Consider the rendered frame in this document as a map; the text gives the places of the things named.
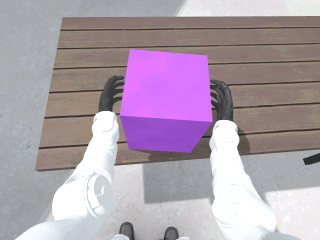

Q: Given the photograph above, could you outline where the robot left upper arm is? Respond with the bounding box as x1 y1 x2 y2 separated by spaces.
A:
15 174 117 240

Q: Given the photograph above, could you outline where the table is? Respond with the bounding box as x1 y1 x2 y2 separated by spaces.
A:
35 16 320 172

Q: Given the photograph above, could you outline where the robot left foot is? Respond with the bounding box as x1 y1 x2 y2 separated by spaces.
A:
119 222 134 240

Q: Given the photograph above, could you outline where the right robot forearm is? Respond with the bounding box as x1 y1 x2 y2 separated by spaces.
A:
209 120 263 201

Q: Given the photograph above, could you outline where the robot left hand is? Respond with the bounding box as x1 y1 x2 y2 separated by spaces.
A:
98 75 125 112

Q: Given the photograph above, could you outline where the carton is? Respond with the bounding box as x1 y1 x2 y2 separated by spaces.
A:
119 49 213 153

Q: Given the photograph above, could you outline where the robot right hand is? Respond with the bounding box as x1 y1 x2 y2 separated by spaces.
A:
209 79 234 122

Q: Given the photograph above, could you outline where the robot foot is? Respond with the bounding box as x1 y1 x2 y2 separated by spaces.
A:
119 222 134 240
164 226 178 240

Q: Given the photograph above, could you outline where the robot right upper arm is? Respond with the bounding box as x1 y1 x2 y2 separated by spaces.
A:
211 184 301 240

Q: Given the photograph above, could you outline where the left robot forearm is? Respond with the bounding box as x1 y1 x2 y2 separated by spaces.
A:
52 111 120 212

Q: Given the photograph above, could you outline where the robot right foot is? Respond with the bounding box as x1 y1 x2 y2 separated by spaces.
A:
164 226 178 240

